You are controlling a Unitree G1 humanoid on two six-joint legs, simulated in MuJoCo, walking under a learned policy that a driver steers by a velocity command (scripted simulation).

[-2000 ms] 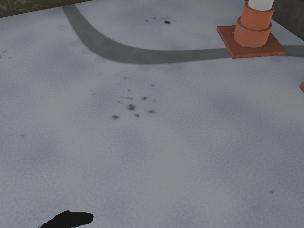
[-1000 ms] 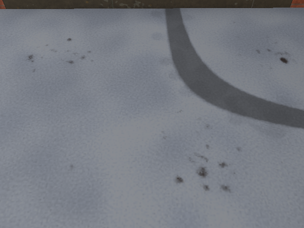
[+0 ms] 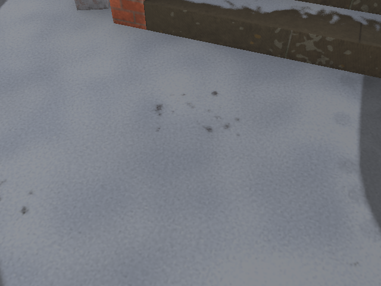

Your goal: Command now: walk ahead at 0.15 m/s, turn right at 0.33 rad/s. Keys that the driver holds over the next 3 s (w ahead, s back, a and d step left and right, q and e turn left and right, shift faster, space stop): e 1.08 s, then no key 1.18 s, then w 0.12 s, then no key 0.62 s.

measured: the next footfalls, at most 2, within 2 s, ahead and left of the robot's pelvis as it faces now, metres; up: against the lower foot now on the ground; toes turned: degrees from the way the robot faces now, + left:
left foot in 0.44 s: +0.20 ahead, +0.13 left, +0.00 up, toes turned -21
right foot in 0.86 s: +0.09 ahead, -0.14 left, +0.00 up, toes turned -44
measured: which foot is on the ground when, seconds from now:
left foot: down 0.00-0.00, up 0.02-0.42, down 0.44-0.86, up 0.88-1.00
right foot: down 0.00-0.44, up 0.46-0.84, down 0.86-1.00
